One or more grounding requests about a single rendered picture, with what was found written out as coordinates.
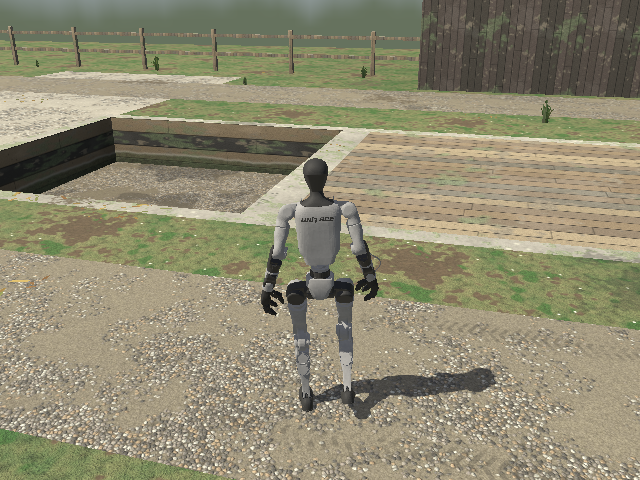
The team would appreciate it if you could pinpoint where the right robot forearm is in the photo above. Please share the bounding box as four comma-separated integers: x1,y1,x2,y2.
356,240,376,282

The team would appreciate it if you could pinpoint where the robot left hand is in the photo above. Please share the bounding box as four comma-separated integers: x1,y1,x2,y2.
261,290,284,316

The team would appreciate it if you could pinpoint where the humanoid robot head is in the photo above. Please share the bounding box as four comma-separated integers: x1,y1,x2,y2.
300,158,334,207

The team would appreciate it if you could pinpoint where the robot right hand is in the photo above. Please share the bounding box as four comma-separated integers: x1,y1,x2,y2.
355,278,379,301

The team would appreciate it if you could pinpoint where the left robot forearm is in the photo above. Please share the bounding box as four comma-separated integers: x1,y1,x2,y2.
262,245,282,292

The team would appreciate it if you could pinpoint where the right robot shin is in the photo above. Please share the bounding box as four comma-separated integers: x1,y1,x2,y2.
339,323,353,392

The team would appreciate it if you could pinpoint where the robot right upper arm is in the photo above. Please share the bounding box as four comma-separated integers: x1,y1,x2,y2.
338,201,367,256

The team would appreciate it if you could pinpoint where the robot left upper arm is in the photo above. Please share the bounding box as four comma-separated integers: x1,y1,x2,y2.
272,203,297,260

